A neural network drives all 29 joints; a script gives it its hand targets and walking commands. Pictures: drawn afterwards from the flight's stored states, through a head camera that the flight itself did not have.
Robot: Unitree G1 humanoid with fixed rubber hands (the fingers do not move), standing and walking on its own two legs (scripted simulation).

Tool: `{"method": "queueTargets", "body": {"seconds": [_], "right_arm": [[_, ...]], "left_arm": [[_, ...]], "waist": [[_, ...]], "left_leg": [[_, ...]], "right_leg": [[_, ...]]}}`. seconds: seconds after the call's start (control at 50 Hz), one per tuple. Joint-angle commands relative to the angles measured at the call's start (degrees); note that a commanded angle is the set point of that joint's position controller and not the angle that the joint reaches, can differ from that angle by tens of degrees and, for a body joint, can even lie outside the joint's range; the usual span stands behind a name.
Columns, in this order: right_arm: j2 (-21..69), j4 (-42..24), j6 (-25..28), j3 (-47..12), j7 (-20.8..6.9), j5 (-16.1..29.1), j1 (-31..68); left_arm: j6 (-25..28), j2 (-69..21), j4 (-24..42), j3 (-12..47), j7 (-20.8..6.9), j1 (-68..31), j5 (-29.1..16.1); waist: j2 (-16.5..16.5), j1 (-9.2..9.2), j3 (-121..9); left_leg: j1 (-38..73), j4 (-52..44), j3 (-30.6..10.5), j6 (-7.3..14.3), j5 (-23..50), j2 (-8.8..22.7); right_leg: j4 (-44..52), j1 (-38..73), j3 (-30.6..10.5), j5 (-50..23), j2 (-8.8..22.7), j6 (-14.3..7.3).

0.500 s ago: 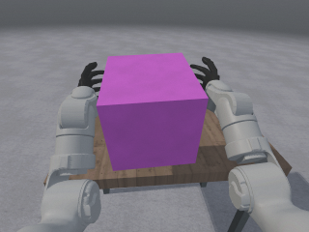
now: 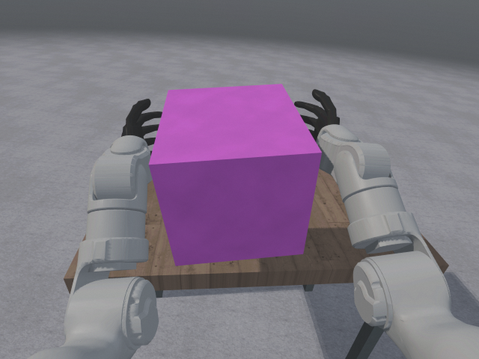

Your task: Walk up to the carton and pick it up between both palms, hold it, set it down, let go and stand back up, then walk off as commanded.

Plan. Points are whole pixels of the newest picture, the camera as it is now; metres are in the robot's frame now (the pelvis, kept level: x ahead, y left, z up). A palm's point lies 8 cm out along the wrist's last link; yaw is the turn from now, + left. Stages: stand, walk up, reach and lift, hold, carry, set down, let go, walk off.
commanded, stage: hold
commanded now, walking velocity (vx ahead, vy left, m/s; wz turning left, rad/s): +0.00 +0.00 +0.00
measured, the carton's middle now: (232, 168) +0.38 +0.02 +0.23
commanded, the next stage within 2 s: none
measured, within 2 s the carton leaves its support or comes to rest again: neither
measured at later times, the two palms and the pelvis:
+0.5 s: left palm (147, 138) +0.36 +0.15 +0.28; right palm (337, 142) +0.37 -0.15 +0.28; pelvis +0.00 +0.00 +0.00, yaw +0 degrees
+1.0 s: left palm (133, 147) +0.36 +0.17 +0.27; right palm (323, 135) +0.37 -0.12 +0.29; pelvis +0.00 +0.00 +0.00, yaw +0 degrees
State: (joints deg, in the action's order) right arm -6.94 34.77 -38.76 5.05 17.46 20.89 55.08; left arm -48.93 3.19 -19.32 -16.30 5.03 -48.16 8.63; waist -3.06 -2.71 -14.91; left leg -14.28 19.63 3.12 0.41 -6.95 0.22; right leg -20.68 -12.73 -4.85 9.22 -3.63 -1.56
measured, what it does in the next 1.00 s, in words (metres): stands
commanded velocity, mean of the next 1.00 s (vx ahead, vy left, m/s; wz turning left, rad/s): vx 0.00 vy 0.00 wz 0.00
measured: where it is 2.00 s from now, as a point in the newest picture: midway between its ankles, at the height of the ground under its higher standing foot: outside the picture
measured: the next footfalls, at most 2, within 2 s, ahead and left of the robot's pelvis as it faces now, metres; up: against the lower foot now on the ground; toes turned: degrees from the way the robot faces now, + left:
none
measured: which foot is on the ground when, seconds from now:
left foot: down 0.00-1.00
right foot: down 0.00-1.00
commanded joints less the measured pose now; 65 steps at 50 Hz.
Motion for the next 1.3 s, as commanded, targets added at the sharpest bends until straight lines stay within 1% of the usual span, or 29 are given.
{"method": "queueTargets", "body": {"seconds": [0.0, 0.04, 0.08, 0.14, 0.16, 0.2, 0.28, 0.32, 0.34, 0.4, 0.44, 0.52, 0.58, 0.64, 0.68, 0.7, 0.72, 0.74, 0.78, 0.84, 0.86, 0.88, 0.9, 0.98, 1.06, 1.1, 1.16, 1.26, 1.28], "right_arm": [[38.3, -16.7, 1.4, -21.5, -7.2, 10.5, 47.8], [36.5, -16.8, 1.0, -20.9, -6.8, 10.8, 47.2], [35.6, -15.4, 0.5, -19.8, -6.9, 10.4, 45.4], [36.4, -15.2, 0.9, -20.0, -7.4, 10.6, 47.5], [35.5, -14.9, 1.0, -19.4, -7.4, 10.1, 48.1], [36.7, -15.2, 0.9, -18.9, -7.4, 9.9, 46.8], [35.5, -15.3, 1.0, -19.1, -7.4, 9.5, 48.0], [36.8, -17.0, 1.0, -20.1, -7.3, 9.8, 50.0], [38.6, -18.1, 0.9, -22.3, -7.2, 10.0, 49.1], [40.2, -17.0, 0.8, -22.9, -6.7, 9.3, 50.9], [40.6, -19.0, 1.0, -22.8, -6.7, 8.7, 52.6], [42.1, -17.8, 0.6, -23.8, -6.4, 8.5, 51.5], [41.9, -19.8, 0.9, -24.0, -5.9, 9.0, 49.9], [41.9, -20.5, 0.5, -24.7, -5.8, 10.0, 49.9], [39.5, -18.3, 0.7, -23.4, -5.9, 9.0, 49.4], [40.2, -20.5, 1.3, -23.0, -6.1, 9.3, 50.2], [38.8, -17.0, 0.7, -21.9, -6.0, 9.3, 49.4], [39.4, -18.8, 1.1, -22.6, -6.2, 9.5, 49.5], [37.6, -16.6, 0.8, -21.8, -6.4, 9.9, 48.0], [37.5, -13.1, 0.6, -19.5, -7.0, 9.4, 47.4], [37.2, -13.4, 0.8, -19.3, -7.0, 9.5, 48.4], [36.0, -12.3, 0.9, -18.1, -7.2, 8.7, 47.6], [37.4, -16.2, 1.6, -19.5, -7.5, 9.9, 49.6], [35.8, -14.0, 1.0, -19.1, -7.6, 10.6, 47.8], [35.6, -13.8, 1.0, -18.4, -7.7, 9.1, 48.5], [37.2, -14.8, 1.2, -19.4, -7.6, 9.9, 48.4], [37.3, -16.8, 1.2, -20.7, -7.3, 9.4, 50.4], [39.8, -16.5, 1.2, -21.7, -7.2, 8.0, 53.1], [39.9, -16.5, 1.1, -21.9, -6.8, 7.0, 51.7]], "left_arm": [[3.8, -37.7, 12.9, 27.0, -8.2, -53.1, -10.8], [3.3, -38.0, 12.4, 27.4, -8.2, -52.6, -10.5], [3.1, -38.2, 14.0, 28.4, -8.2, -52.9, -10.6], [3.0, -38.3, 13.6, 27.7, -8.0, -52.9, -10.2], [2.9, -38.4, 11.4, 27.1, -8.1, -53.2, -9.9], [3.3, -38.3, 14.1, 27.6, -8.0, -53.9, -10.8], [2.9, -38.8, 10.7, 26.5, -8.4, -51.7, -10.1], [3.2, -37.3, 9.3, 25.0, -8.4, -51.6, -9.6], [3.7, -36.8, 11.1, 25.1, -8.4, -51.3, -10.2], [4.1, -34.9, 6.4, 20.9, -8.7, -50.7, -9.0], [4.2, -34.5, 4.0, 20.5, -9.0, -50.5, -9.7], [5.0, -32.2, 6.8, 19.6, -9.1, -52.2, -9.4], [4.5, -33.9, 6.9, 21.8, -9.2, -49.8, -10.2], [4.6, -33.6, 7.8, 21.1, -9.4, -50.5, -9.9], [4.0, -34.4, 6.2, 21.4, -9.3, -49.7, -9.5], [4.3, -35.5, 9.6, 23.8, -9.0, -51.3, -10.7], [4.0, -36.1, 8.0, 23.6, -9.2, -51.9, -10.4], [4.1, -36.6, 9.2, 24.6, -9.0, -51.7, -10.5], [3.3, -36.8, 10.6, 26.0, -8.8, -51.6, -10.4], [3.4, -37.5, 10.2, 26.1, -8.4, -53.8, -10.4], [3.2, -37.4, 9.9, 25.8, -8.5, -53.0, -9.5], [3.2, -38.8, 8.9, 26.6, -8.6, -53.5, -10.0], [3.8, -39.4, 12.4, 28.7, -8.3, -55.1, -11.2], [2.8, -38.5, 12.9, 27.7, -8.1, -53.6, -9.9], [2.9, -38.2, 9.9, 26.5, -8.3, -52.5, -9.5], [3.4, -38.1, 11.1, 26.4, -8.3, -52.9, -9.9], [3.6, -37.5, 7.9, 24.1, -8.6, -50.8, -10.3], [4.3, -34.4, 3.5, 20.4, -9.0, -51.1, -9.0], [4.1, -34.7, 2.8, 20.3, -8.9, -49.5, -9.2]], "waist": [[8.8, -4.60, -18.7], [9.6, -5.68, -18.0], [11.1, -6.80, -16.8], [10.5, -5.45, -17.7], [9.5, -5.56, -15.5], [9.7, -6.22, -17.4], [8.0, -5.59, -16.8], [4.6, -4.45, -15.8], [3.4, -3.41, -17.4], [-0.1, -1.36, -15.4], [-2.3, -1.86, -17.2], [-3.5, -1.28, -16.0], [-1.1, -2.53, -17.0], [-0.7, -1.87, -17.3], [2.1, -2.93, -15.7], [2.9, -2.99, -19.4], [4.1, -4.25, -16.3], [4.3, -3.94, -17.3], [7.7, -5.12, -15.3], [10.1, -5.17, -14.9], [9.0, -4.97, -15.0], [10.5, -6.23, -13.4], [10.4, -5.62, -18.5], [11.7, -6.00, -16.0], [8.2, -5.93, -14.9], [8.0, -4.83, -17.0], [2.8, -4.16, -17.1], [-1.0, -1.88, -15.6], [-1.7, -2.31, -14.7]], "left_leg": [[15.9, 1.1, -6.4, -3.2, 6.1, -0.5], [16.2, 1.7, -6.6, -4.1, 8.2, -0.6], [15.7, 1.2, -6.8, -4.9, 6.4, -0.5], [16.0, 1.4, -6.6, -4.4, 6.9, -0.3], [15.1, 0.7, -6.5, -4.5, 4.9, -0.2], [14.7, 1.1, -6.3, -4.4, 4.8, -0.4], [14.9, 0.5, -6.4, -4.0, 4.8, 0.0], [14.2, 0.1, -6.2, -2.8, 3.6, -0.2], [14.6, 0.9, -5.5, -2.6, 5.6, -0.6], [13.1, 0.0, -5.2, -0.8, 1.0, -1.0], [12.3, -0.2, -4.8, 0.0, -1.2, -1.3], [12.6, -0.1, -4.9, 0.3, -1.2, -1.3], [12.6, 0.5, -5.1, -0.4, 0.7, -2.0], [12.7, 0.6, -5.1, -0.4, 0.9, -1.8], [13.6, 0.5, -5.4, -1.1, 1.1, -1.8], [14.5, 0.9, -5.4, -1.4, 2.4, -1.6], [14.7, 0.5, -5.9, -1.8, 2.2, -1.1], [14.9, 0.9, -5.6, -2.0, 3.5, -1.1], [15.0, 1.0, -6.1, -3.1, 4.5, -0.9], [14.2, 0.4, -5.9, -3.6, 1.9, -0.8], [14.9, 0.3, -6.3, -3.5, 3.2, 0.0], [14.3, 0.1, -5.9, -4.0, 2.1, -0.2], [14.9, 0.8, -6.2, -4.2, 4.0, -0.1], [15.1, 0.7, -6.4, -4.6, 5.1, -0.1], [14.2, 0.1, -6.3, -3.9, 2.7, -0.1], [14.4, 0.5, -6.2, -3.8, 4.4, -0.2], [13.5, 0.5, -6.0, -2.5, 3.2, -0.6], [12.7, -0.6, -5.4, -0.1, -2.0, -0.9], [12.8, -0.4, -5.0, -0.1, -0.8, -0.9]], "right_leg": [[5.0, 8.5, 1.7, -12.5, -0.5, 3.3], [4.6, 10.0, 2.1, -15.4, -0.8, 3.0], [4.9, 10.1, 2.3, -13.3, -1.0, 2.5], [4.7, 9.3, 2.2, -12.7, -0.8, 2.6], [5.4, 8.6, 2.2, -10.3, -1.0, 2.4], [5.0, 9.8, 1.9, -11.6, -0.8, 2.6], [5.5, 9.4, 2.2, -10.5, -0.9, 2.5], [6.0, 8.5, 2.1, -9.1, -0.8, 3.1], [5.2, 10.1, 1.9, -12.9, -0.6, 3.8], [6.4, 8.7, 1.1, -9.5, 0.2, 4.6], [6.6, 8.2, 1.1, -8.1, 0.4, 4.8], [6.3, 7.0, 0.9, -9.0, 0.7, 5.6], [5.6, 9.0, 0.7, -13.5, 0.7, 5.5], [5.2, 9.5, 0.8, -14.1, 0.7, 5.5], [6.1, 8.1, 1.1, -11.4, 0.3, 4.8], [5.5, 8.3, 1.2, -11.7, 0.2, 4.6], [5.7, 7.7, 1.6, -10.8, 0.1, 4.2], [5.4, 7.8, 1.8, -11.3, -0.1, 3.9], [5.2, 8.0, 1.7, -11.2, -0.2, 3.5], [5.3, 7.5, 1.7, -8.8, 0.0, 2.7], [5.5, 6.8, 1.7, -8.8, 0.0, 2.8], [6.0, 6.9, 1.6, -8.0, 0.0, 2.3], [4.8, 8.6, 1.8, -10.7, -0.3, 2.4], [4.7, 9.3, 2.4, -11.1, -0.8, 2.2], [5.8, 8.5, 2.0, -8.3, -0.5, 2.4], [5.2, 9.9, 2.0, -10.6, -0.7, 2.5], [6.1, 9.3, 1.6, -9.7, -0.5, 3.5], [7.2, 6.1, 1.6, -4.3, 0.2, 4.4], [7.4, 6.5, 1.4, -6.3, 0.4, 4.8]]}}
